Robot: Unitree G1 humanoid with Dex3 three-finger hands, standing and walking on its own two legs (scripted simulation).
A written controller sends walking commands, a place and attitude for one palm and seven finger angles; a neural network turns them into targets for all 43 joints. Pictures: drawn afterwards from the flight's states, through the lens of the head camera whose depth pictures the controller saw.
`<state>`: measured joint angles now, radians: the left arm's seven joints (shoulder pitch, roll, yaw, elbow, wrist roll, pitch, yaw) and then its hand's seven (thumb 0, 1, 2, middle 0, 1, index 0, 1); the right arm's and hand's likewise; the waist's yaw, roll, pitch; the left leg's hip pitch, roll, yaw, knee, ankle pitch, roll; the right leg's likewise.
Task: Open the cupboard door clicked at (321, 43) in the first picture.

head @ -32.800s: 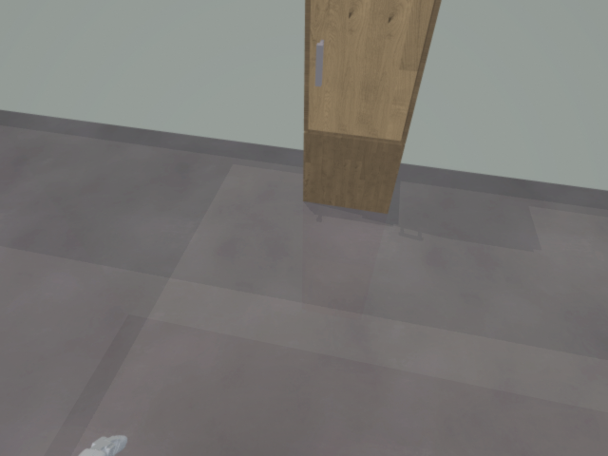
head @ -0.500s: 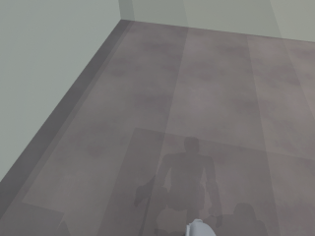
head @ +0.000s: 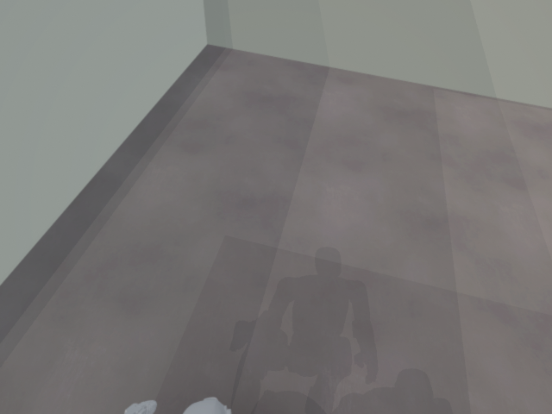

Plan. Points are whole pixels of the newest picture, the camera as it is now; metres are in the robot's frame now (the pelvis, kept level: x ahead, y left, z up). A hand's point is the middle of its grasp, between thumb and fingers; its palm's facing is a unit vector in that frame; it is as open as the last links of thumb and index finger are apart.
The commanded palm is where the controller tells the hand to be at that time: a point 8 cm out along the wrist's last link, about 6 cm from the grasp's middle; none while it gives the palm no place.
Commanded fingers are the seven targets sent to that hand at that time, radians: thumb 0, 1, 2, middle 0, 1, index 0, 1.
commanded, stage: turn to face it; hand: left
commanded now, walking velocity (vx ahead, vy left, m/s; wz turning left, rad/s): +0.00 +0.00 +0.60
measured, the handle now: out of the picture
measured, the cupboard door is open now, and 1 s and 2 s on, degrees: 48 48 48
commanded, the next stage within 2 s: none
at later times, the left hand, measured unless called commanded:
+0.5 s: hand out of the picture +0.10 +0.20 -0.16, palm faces +0.27 -0.91 -0.30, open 7.4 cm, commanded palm none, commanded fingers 0.00 0.90 0.90 -0.20 -0.30 -0.20 -0.30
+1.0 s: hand out of the picture +0.02 +0.17 -0.17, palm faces +0.58 -0.77 -0.26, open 7.4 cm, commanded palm none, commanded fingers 0.00 0.90 0.90 -0.20 -0.30 -0.20 -0.30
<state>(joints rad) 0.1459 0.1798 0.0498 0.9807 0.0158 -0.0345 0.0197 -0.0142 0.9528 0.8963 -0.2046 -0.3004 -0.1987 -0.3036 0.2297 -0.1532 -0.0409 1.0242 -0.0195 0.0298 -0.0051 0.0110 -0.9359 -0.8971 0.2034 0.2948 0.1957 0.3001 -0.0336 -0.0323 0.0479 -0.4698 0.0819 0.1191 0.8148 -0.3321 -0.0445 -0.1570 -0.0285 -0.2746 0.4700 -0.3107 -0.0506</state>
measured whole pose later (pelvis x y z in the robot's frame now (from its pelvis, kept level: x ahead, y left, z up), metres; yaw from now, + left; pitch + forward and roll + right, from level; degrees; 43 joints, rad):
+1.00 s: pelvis +0.07 -0.05 +0.00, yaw +35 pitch +1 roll +0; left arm 0.16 0.27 0.07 0.89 0.02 0.06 0.01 0.01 0.91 0.90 -0.20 -0.30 -0.19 -0.30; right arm 0.12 -0.23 -0.05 0.88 -0.03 0.04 0.00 0.00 -0.91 -0.90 0.21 0.30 0.20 0.30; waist 0.01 -0.03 0.11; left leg -0.32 0.00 -0.01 0.57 -0.26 0.01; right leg -0.48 -0.08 -0.02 1.04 -0.46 0.08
